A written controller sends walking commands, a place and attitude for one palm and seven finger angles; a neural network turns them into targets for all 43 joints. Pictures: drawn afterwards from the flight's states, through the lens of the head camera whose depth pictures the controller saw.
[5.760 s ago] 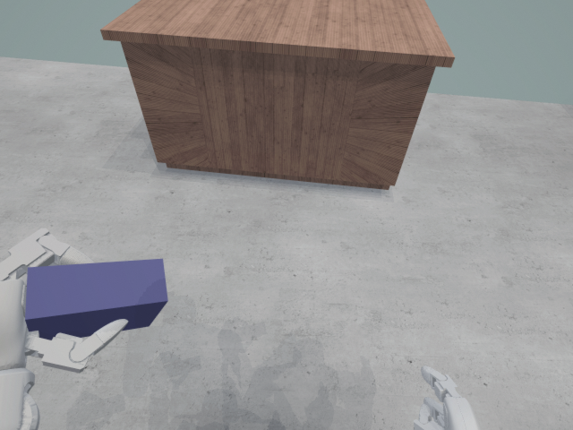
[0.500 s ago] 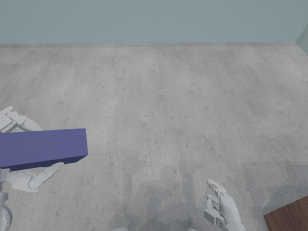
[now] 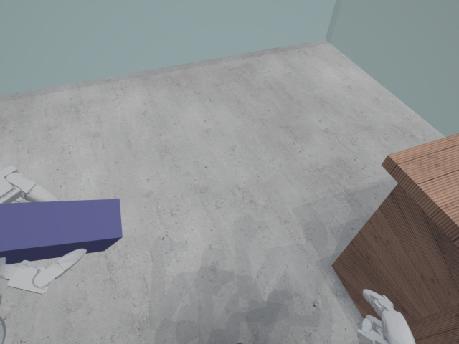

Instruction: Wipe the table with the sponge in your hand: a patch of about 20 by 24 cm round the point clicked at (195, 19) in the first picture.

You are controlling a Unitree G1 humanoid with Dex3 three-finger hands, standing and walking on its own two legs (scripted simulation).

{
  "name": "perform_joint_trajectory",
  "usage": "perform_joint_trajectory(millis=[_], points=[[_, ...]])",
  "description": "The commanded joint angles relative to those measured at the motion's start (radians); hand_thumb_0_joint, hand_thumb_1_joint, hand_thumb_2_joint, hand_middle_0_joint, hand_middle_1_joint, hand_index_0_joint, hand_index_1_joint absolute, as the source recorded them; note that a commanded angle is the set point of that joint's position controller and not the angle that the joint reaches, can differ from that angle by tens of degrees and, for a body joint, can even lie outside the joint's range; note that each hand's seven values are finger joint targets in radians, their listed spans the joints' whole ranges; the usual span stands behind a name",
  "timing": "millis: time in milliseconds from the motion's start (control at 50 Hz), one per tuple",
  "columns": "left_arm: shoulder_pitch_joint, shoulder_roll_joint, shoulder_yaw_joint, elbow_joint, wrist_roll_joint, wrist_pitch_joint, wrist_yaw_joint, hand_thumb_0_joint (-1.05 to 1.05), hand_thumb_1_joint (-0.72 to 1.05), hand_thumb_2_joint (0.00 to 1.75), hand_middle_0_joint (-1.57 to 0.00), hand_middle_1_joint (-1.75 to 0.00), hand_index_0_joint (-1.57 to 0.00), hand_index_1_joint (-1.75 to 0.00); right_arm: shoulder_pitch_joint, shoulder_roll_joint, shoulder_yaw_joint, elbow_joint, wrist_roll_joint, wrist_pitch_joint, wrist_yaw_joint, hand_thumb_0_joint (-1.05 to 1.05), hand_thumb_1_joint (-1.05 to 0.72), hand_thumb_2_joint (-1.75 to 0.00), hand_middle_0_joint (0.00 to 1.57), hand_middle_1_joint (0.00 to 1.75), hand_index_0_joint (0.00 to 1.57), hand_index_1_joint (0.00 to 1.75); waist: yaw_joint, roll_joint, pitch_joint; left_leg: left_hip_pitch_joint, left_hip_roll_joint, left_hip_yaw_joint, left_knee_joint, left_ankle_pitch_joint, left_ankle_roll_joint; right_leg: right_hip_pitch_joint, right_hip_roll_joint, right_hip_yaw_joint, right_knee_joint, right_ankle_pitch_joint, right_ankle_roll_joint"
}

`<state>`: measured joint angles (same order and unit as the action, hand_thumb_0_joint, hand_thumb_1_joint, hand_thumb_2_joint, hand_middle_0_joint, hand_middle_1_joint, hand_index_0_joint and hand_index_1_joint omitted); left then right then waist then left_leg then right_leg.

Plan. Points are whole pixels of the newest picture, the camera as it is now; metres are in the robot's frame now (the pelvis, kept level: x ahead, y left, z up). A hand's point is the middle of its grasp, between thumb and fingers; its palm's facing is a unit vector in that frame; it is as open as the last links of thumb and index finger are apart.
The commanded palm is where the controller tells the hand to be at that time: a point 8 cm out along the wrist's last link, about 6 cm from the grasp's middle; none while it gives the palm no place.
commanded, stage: turn to face it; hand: left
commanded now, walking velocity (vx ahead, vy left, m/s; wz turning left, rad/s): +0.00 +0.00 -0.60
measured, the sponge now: (77, 230) +0.23 +0.21 +0.16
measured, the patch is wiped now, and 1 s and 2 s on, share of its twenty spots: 0.00 0.00 0.00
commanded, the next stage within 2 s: none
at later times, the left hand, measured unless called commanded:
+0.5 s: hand (168, 250) +0.21 +0.09 +0.16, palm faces +0.01 -0.85 -0.53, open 9.3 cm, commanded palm +0.16 +0.17 +0.18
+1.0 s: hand (242, 284) +0.17 +0.00 +0.17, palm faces -0.18 -0.86 -0.49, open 9.3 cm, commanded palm +0.15 +0.07 +0.18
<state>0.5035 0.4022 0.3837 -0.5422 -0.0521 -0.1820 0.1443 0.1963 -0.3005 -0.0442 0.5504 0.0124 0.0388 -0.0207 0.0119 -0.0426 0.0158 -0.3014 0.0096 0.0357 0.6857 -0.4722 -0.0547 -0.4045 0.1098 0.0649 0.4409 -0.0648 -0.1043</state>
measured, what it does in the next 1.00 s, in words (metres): walks backwards, turning right: left foot, then right foot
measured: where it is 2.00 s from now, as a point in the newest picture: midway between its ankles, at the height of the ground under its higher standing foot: outside the picture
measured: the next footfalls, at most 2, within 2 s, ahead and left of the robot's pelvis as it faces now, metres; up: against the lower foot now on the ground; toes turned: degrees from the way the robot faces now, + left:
left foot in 0.04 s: +0.00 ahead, +0.14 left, +0.00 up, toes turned +2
right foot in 0.34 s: -0.02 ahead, -0.16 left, +0.00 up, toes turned -19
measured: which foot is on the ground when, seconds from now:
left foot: up 0.00-0.02, down 0.04-0.34, up 0.36-0.68, down 0.70-1.00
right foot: down 0.00-0.06, up 0.08-0.32, down 0.34-0.70, up 0.72-1.00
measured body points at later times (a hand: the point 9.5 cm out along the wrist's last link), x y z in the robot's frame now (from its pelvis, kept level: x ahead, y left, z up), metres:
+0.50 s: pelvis -0.08 -0.04 -0.01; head -0.02 -0.08 +0.43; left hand +0.20 +0.14 +0.19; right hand +0.01 -0.31 -0.12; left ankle -0.05 +0.11 -0.67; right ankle -0.05 -0.14 -0.73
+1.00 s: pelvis -0.15 -0.05 -0.01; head -0.12 -0.09 +0.44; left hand +0.17 +0.05 +0.19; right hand -0.11 -0.31 -0.10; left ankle -0.05 +0.08 -0.73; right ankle -0.22 -0.15 -0.73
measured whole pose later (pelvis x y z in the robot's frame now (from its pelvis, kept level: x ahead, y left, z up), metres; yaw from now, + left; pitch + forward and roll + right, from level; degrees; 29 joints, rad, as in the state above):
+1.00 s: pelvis -0.15 -0.05 -0.01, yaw -38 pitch -1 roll -1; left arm 0.43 0.40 0.36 -0.53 -0.02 -0.17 0.13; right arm 0.20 -0.14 0.05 0.50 0.01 -0.06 0.03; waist 0.05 0.04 0.12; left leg -0.27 0.24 0.21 0.61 -0.30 -0.09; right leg -0.30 -0.02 -0.10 0.64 -0.35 0.06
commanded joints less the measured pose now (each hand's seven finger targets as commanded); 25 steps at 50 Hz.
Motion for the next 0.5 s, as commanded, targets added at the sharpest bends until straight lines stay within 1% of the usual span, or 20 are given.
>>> perform_joint_trajectory(millis=[0, 20, 40, 60, 80, 100, 120, 140, 200, 260, 280, 300, 320, 340, 360, 380, 400, 420, 440, 480], points=[[-0.092, 0.156, 0.098, -0.233, 0.002, -0.066, 0.015, 0.00, 0.10, 1.30, -1.20, -1.60, -1.20, -1.60, -0.053, -0.045, -0.006, -0.170, -0.001, -0.038, 0.005, 0.00, -0.90, -0.90, 0.20, 0.30, 0.20, 0.30, 0.008, -0.002, -0.182, 0.198, 0.048, 0.007, -0.291, 0.055, 0.042, 0.045, -0.228, 0.318, -0.143, -0.287, 0.044], [-0.121, 0.165, 0.095, -0.265, 0.005, -0.072, 0.009, 0.00, 0.10, 1.30, -1.20, -1.60, -1.20, -1.60, -0.058, -0.060, -0.013, -0.180, -0.005, -0.041, 0.000, 0.00, -0.90, -0.90, 0.20, 0.30, 0.20, 0.30, 0.006, 0.085, -0.144, 0.246, 0.158, -0.096, -0.381, 0.024, 0.087, -0.067, -0.162, 0.268, -0.038, -0.351, 0.073], [-0.134, 0.164, 0.112, -0.272, 0.011, -0.085, 0.001, 0.00, 0.10, 1.30, -1.20, -1.60, -1.20, -1.60, -0.084, -0.076, -0.017, -0.191, -0.016, -0.049, -0.002, 0.00, -0.90, -0.90, 0.20, 0.30, 0.20, 0.30, 0.016, 0.285, -0.102, 0.255, 0.339, -0.254, -0.444, 0.058, 0.163, -0.182, -0.049, 0.124, 0.201, -0.366, 0.116], [-0.159, 0.183, 0.120, -0.293, 0.035, -0.084, 0.004, 0.00, 0.10, 1.30, -1.20, -1.60, -1.20, -1.60, -0.098, -0.030, -0.005, -0.187, -0.012, -0.063, -0.009, 0.00, -0.90, -0.90, 0.20, 0.30, 0.20, 0.30, 0.026, 0.379, -0.077, 0.119, 0.469, -0.294, -0.489, 0.087, 0.222, -0.177, -0.056, 0.004, 0.539, -0.403, 0.138], [-0.143, 0.174, 0.118, -0.256, 0.043, -0.077, 0.002, 0.00, 0.10, 1.30, -1.20, -1.60, -1.20, -1.60, -0.097, -0.019, -0.011, -0.191, -0.009, -0.069, -0.010, 0.00, -0.90, -0.90, 0.20, 0.30, 0.20, 0.30, 0.020, 0.311, -0.029, -0.022, 0.469, -0.233, -0.485, 0.101, 0.225, -0.121, -0.086, -0.007, 0.720, -0.373, 0.146], [-0.140, 0.137, 0.089, -0.234, 0.040, -0.070, -0.003, 0.00, 0.10, 1.30, -1.20, -1.60, -1.20, -1.60, -0.085, -0.020, -0.013, -0.181, -0.005, -0.074, -0.005, 0.00, -0.90, -0.90, 0.20, 0.30, 0.20, 0.30, 0.018, 0.284, 0.012, -0.028, 0.430, -0.134, -0.438, 0.206, 0.214, -0.145, -0.113, -0.024, 0.759, -0.372, 0.155], [-0.197, 0.141, 0.082, -0.272, 0.038, -0.069, -0.002, 0.00, 0.10, 1.30, -1.20, -1.60, -1.20, -1.60, -0.077, -0.018, -0.010, -0.172, 0.001, -0.084, 0.000, 0.00, -0.90, -0.90, 0.20, 0.30, 0.20, 0.30, 0.022, 0.259, 0.001, 0.053, 0.400, -0.046, -0.390, 0.325, 0.186, -0.185, -0.130, -0.062, 0.721, -0.371, 0.162], [-0.159, 0.110, 0.053, -0.222, 0.038, -0.064, 0.001, 0.00, 0.10, 1.30, -1.20, -1.60, -1.20, -1.60, -0.065, -0.032, -0.013, -0.160, 0.001, -0.093, 0.002, 0.00, -0.90, -0.90, 0.20, 0.30, 0.20, 0.30, 0.016, 0.275, 0.019, 0.072, 0.386, -0.003, -0.360, 0.441, 0.158, -0.173, -0.136, -0.097, 0.637, -0.388, 0.168], [-0.178, 0.101, 0.031, -0.188, 0.033, -0.057, 0.002, 0.00, 0.10, 1.30, -1.20, -1.60, -1.20, -1.60, -0.025, -0.046, -0.011, -0.149, 0.005, -0.115, 0.009, 0.00, -0.90, -0.90, 0.20, 0.30, 0.20, 0.30, -0.007, 0.279, -0.004, 0.128, 0.367, 0.064, -0.290, 0.639, 0.108, -0.024, -0.112, -0.176, 0.344, -0.350, 0.173], [-0.206, 0.122, 0.046, -0.159, 0.034, -0.045, -0.002, 0.00, 0.10, 1.30, -1.20, -1.60, -1.20, -1.60, -0.028, -0.051, -0.009, -0.149, 0.001, -0.130, 0.013, 0.00, -0.90, -0.90, 0.20, 0.30, 0.20, 0.30, -0.006, 0.292, -0.029, 0.119, 0.346, 0.111, -0.184, 0.619, 0.069, 0.129, -0.083, -0.231, 0.152, -0.262, 0.171], [-0.211, 0.126, 0.053, -0.167, 0.034, -0.045, -0.003, 0.00, 0.10, 1.30, -1.20, -1.60, -1.20, -1.60, -0.024, -0.047, -0.010, -0.151, 0.004, -0.134, 0.018, 0.00, -0.90, -0.90, 0.20, 0.30, 0.20, 0.30, 0.000, 0.263, -0.055, 0.091, 0.328, 0.124, -0.103, 0.575, 0.052, 0.214, -0.085, -0.231, 0.078, -0.187, 0.164], [-0.214, 0.148, 0.073, -0.177, 0.036, -0.051, 0.001, 0.00, 0.10, 1.30, -1.20, -1.60, -1.20, -1.60, -0.021, -0.037, -0.008, -0.150, 0.009, -0.134, 0.023, 0.00, -0.90, -0.90, 0.20, 0.30, 0.20, 0.30, 0.003, 0.178, -0.090, 0.045, 0.293, 0.135, 0.028, 0.503, 0.028, 0.301, -0.140, -0.174, 0.002, -0.067, 0.133], [-0.159, 0.194, 0.111, -0.157, 0.043, -0.055, 0.010, 0.00, 0.10, 1.30, -1.20, -1.60, -1.20, -1.60, -0.030, -0.007, -0.003, -0.160, 0.011, -0.131, 0.022, 0.00, -0.90, -0.90, 0.20, 0.30, 0.20, 0.30, 0.010, -0.024, -0.131, -0.105, 0.191, 0.163, 0.237, 0.221, -0.010, 0.420, -0.297, 0.046, -0.002, 0.290, 0.048], [-0.098, 0.229, 0.173, -0.159, 0.020, -0.061, 0.021, 0.00, 0.10, 1.30, -1.20, -1.60, -1.20, -1.60, -0.076, 0.010, 0.011, -0.181, 0.011, -0.125, 0.017, 0.00, -0.90, -0.90, 0.20, 0.30, 0.20, 0.30, 0.034, -0.210, -0.162, -0.291, 0.086, 0.081, 0.432, -0.167, -0.041, 0.447, -0.436, 0.312, -0.012, 0.614, -0.048], [-0.063, 0.236, 0.181, -0.205, -0.003, -0.052, 0.019, 0.00, 0.10, 1.30, -1.20, -1.60, -1.20, -1.60, -0.099, 0.003, -0.004, -0.177, 0.016, -0.109, 0.016, 0.00, -0.90, -0.90, 0.20, 0.30, 0.20, 0.30, 0.036, -0.219, -0.203, -0.268, 0.104, -0.045, 0.533, -0.142, -0.037, 0.381, -0.467, 0.368, -0.038, 0.477, -0.055], [0.001, 0.251, 0.219, -0.256, -0.012, -0.060, 0.022, 0.00, 0.10, 1.30, -1.20, -1.60, -1.20, -1.60, -0.104, 0.025, 0.015, -0.175, 0.006, -0.092, 0.018, 0.00, -0.90, -0.90, 0.20, 0.30, 0.20, 0.30, 0.026, -0.141, -0.214, -0.306, 0.109, -0.076, 0.583, -0.075, -0.041, 0.421, -0.442, 0.336, -0.002, 0.415, -0.076], [0.037, 0.230, 0.224, -0.281, -0.019, -0.066, 0.023, 0.00, 0.10, 1.30, -1.20, -1.60, -1.20, -1.60, -0.120, 0.036, 0.028, -0.160, 0.002, -0.072, 0.020, 0.00, -0.90, -0.90, 0.20, 0.30, 0.20, 0.30, 0.020, -0.064, -0.222, -0.302, 0.106, -0.071, 0.588, -0.033, -0.045, 0.403, -0.402, 0.267, 0.014, 0.367, -0.068], [0.046, 0.228, 0.234, -0.300, -0.019, -0.070, 0.025, 0.00, 0.10, 1.30, -1.20, -1.60, -1.20, -1.60, -0.130, 0.035, 0.031, -0.154, 0.000, -0.055, 0.023, 0.00, -0.90, -0.90, 0.20, 0.30, 0.20, 0.30, 0.017, -0.025, -0.245, -0.273, 0.104, -0.057, 0.514, -0.026, -0.048, 0.390, -0.386, 0.220, 0.014, 0.334, -0.063], [0.050, 0.212, 0.228, -0.317, -0.019, -0.074, 0.026, 0.00, 0.10, 1.30, -1.20, -1.60, -1.20, -1.60, -0.133, 0.035, 0.026, -0.155, -0.001, -0.046, 0.021, 0.00, -0.90, -0.90, 0.20, 0.30, 0.20, 0.30, 0.006, -0.038, -0.237, -0.233, 0.100, -0.036, 0.451, -0.002, -0.049, 0.352, -0.373, 0.192, -0.007, 0.291, -0.060], [0.060, 0.210, 0.239, -0.289, -0.021, -0.070, 0.030, 0.00, 0.10, 1.30, -1.20, -1.60, -1.20, -1.60, -0.135, 0.024, 0.013, -0.146, -0.006, -0.040, 0.010, 0.00, -0.90, -0.90, 0.20, 0.30, 0.20, 0.30, 0.006, -0.069, -0.215, -0.160, 0.079, -0.008, 0.328, 0.020, -0.045, 0.267, -0.350, 0.209, -0.045, 0.188, -0.061]])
